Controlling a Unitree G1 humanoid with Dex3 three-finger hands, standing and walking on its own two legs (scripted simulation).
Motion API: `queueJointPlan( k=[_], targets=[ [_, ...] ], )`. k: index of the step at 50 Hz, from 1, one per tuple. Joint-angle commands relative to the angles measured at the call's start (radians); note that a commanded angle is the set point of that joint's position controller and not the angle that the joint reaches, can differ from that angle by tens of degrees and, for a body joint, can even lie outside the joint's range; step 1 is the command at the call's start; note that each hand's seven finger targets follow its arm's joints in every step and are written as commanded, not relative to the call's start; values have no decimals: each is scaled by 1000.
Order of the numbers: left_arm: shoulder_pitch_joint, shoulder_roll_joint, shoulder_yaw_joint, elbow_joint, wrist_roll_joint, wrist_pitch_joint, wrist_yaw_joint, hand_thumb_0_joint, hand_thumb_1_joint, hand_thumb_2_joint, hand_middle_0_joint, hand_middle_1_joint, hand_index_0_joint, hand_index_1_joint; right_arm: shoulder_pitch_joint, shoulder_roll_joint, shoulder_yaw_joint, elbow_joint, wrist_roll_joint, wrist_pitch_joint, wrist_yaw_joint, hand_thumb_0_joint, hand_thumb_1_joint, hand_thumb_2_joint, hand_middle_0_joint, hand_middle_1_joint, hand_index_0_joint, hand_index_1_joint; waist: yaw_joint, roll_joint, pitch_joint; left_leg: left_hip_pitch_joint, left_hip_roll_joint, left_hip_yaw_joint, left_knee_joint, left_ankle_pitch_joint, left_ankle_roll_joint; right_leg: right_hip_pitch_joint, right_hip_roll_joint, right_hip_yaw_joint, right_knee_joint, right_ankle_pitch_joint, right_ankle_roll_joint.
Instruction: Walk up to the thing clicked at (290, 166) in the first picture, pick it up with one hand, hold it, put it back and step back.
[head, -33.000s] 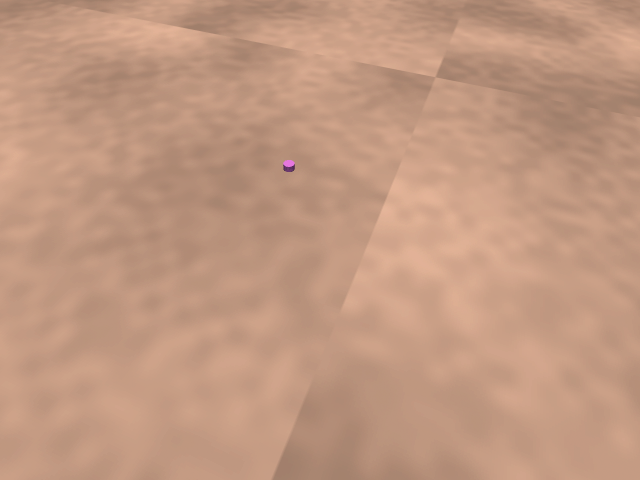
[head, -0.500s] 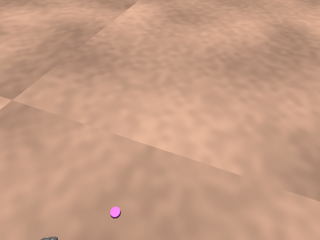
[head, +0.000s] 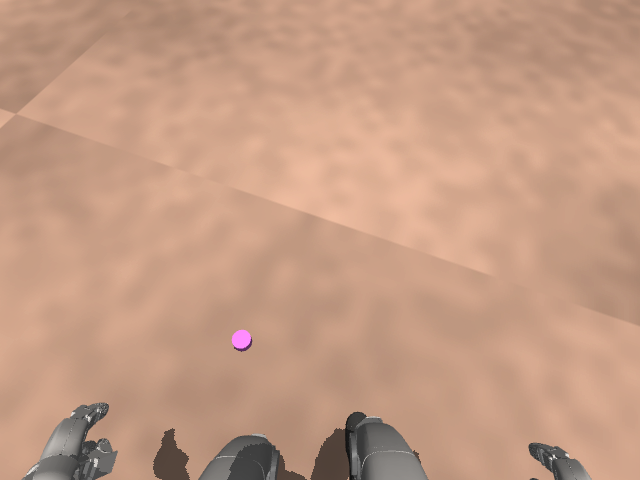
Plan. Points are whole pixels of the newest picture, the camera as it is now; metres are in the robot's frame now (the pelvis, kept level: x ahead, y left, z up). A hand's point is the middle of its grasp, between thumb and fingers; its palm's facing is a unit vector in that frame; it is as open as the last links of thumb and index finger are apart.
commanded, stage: walk up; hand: left
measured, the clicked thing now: (242, 340) +0.46 +0.21 -0.74
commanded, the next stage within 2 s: none
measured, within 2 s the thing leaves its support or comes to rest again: neither
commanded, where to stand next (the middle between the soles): +0.07 -0.02 m, yaw -2 degrees
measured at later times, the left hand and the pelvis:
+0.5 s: hand out of the picture +0.11 +0.26 -0.14, palm faces -0.16 -0.93 -0.33, open 7.4 cm; pelvis +0.01 -0.01 +0.01, yaw -5 degrees
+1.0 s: hand (137, 438) +0.16 +0.23 -0.13, palm faces -0.08 -0.89 -0.44, open 7.4 cm; pelvis +0.04 -0.03 +0.00, yaw -2 degrees
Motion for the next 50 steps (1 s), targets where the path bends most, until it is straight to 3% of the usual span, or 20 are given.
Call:
queueJointPlan(
  k=[1,3,4,5,7,10,12,16,20,24,26,27,28,29,30,31,34,40,46,50],
  targets=[
    [-28,243,61,-118,27,-8,13,0,900,900,-200,-300,-200,-300,221,-159,-46,-16,0,-23,-4,0,-900,-900,200,300,200,300,-12,-184,-379,134,66,10,-239,70,-7,153,-173,184,-114,-104,-178],
    [-5,212,52,-119,14,23,-9,0,900,900,-200,-300,-200,-300,289,-152,-53,30,-17,-60,-11,0,-900,-900,200,300,200,300,-39,-76,-367,278,48,20,-559,180,-9,66,-64,132,30,-439,-128],
    [12,157,40,-129,3,33,-16,0,900,900,-200,-300,-200,-300,288,-213,-68,23,-45,-74,-21,0,-900,-900,200,300,200,300,-46,92,-297,320,154,-216,-690,12,0,-118,62,109,219,-478,-83],
    [49,152,42,-135,7,31,-19,0,900,900,-200,-300,-200,-300,221,-323,-88,-18,-65,-85,-35,0,-900,-900,200,300,200,300,-14,168,-232,273,369,-493,-706,-54,34,-291,147,115,412,-468,-41],
    [-12,249,74,-118,16,24,-13,0,900,900,-200,-300,-200,-300,72,-377,-86,-66,-36,-102,-48,0,-900,-900,200,300,200,300,-21,116,-136,-32,513,-606,-757,-67,202,-128,65,245,443,-406,-20],
    [130,242,85,-85,3,24,-46,0,900,900,-200,-300,-200,-300,102,-274,-68,-43,-26,-133,-77,0,-900,-900,200,300,200,300,55,39,-158,334,292,-172,-555,548,48,-270,109,210,479,-189,-19],
    [111,225,86,-105,9,23,-58,0,900,900,-200,-300,-200,-300,235,-256,-74,-19,-18,-147,-80,0,-900,-900,200,300,200,300,-5,93,-186,430,295,-166,-526,654,19,-259,105,169,445,-193,-17],
    [29,207,74,-159,-2,-2,-84,0,900,900,-200,-300,-200,-300,313,-261,-80,-41,-19,-158,-67,0,-900,-900,200,300,200,300,-74,188,-152,490,331,-208,-618,457,97,-277,73,141,344,-192,-5],
    [61,228,74,-144,-11,-28,-95,0,900,900,-200,-300,-200,-300,269,-275,-76,-97,-19,-164,-43,0,-900,-900,200,300,200,300,-51,215,-81,336,375,-199,-686,192,179,-157,21,92,239,-239,-8],
    [127,197,68,-121,-16,-52,-99,0,900,900,-200,-300,-200,-300,237,-257,-57,-126,-26,-152,-20,0,-900,-900,200,300,200,300,-16,242,-85,203,286,-29,-577,433,146,96,45,-70,56,-283,-27],
    [289,188,82,-64,-22,-68,-80,0,900,900,-200,-300,-200,-300,228,-234,-42,-142,-16,-132,-18,0,-900,-900,200,300,200,300,61,160,-173,141,226,52,-302,655,109,359,92,-124,-130,-122,-47],
    [381,239,100,-41,-15,-78,-63,0,900,900,-200,-300,-200,-300,269,-175,-18,-152,0,-127,-20,0,-900,-900,200,300,200,300,96,-13,-254,56,179,81,-84,552,72,513,68,-58,-159,-69,-49],
    [423,320,124,-38,-4,-85,-47,0,900,900,-200,-300,-200,-300,294,-103,8,-180,11,-127,-22,0,-900,-900,200,300,200,300,96,-257,-274,-158,74,77,139,162,24,612,-131,277,-208,-52,-113],
    [384,350,117,-81,-16,-87,-39,0,900,900,-200,-300,-200,-300,304,-152,0,-182,17,-115,-32,0,-900,-900,200,300,200,300,82,-211,-281,-223,24,-13,211,-42,19,526,-325,592,-316,-145,-220],
    [321,360,113,-97,-23,-82,-40,0,900,900,-200,-300,-200,-300,289,-221,-23,-162,11,-107,-43,0,-900,-900,200,300,200,300,67,-128,-209,-159,71,-72,277,-93,20,349,-367,610,-312,-208,-292],
    [286,319,106,-110,-30,-82,-37,0,900,900,-200,-300,-200,-300,282,-242,-33,-150,11,-111,-41,0,-900,-900,200,300,200,300,52,-92,-162,-167,94,-87,298,-52,18,310,-330,504,-296,-130,-304],
    [207,238,73,-124,-41,-101,-16,0,900,900,-200,-300,-200,-300,355,-177,-14,-95,22,-92,-27,0,-900,-900,200,300,200,300,-9,-78,-140,-101,109,-94,159,110,0,224,-168,163,-246,48,-180],
    [204,233,67,-163,-41,-99,22,0,900,900,-200,-300,-200,-300,277,-156,-18,-130,9,-46,-38,0,-900,-900,200,300,200,300,21,-157,-170,-83,45,-90,114,98,-42,217,-241,114,-109,743,-245],
    [202,254,82,-217,-25,-62,37,0,900,900,-200,-300,-200,-300,213,-180,-41,-198,-2,-27,-42,0,-900,-900,200,300,200,300,42,-152,-264,-137,61,-58,118,70,-31,288,-273,133,-9,659,-267],
    [172,268,79,-220,-30,-56,44,0,900,900,-200,-300,-200,-300,238,-167,-48,-200,-8,-41,-29,0,-900,-900,200,300,200,300,10,-157,-335,-51,86,-2,-156,127,-15,322,-250,115,106,582,-221]
  ],
)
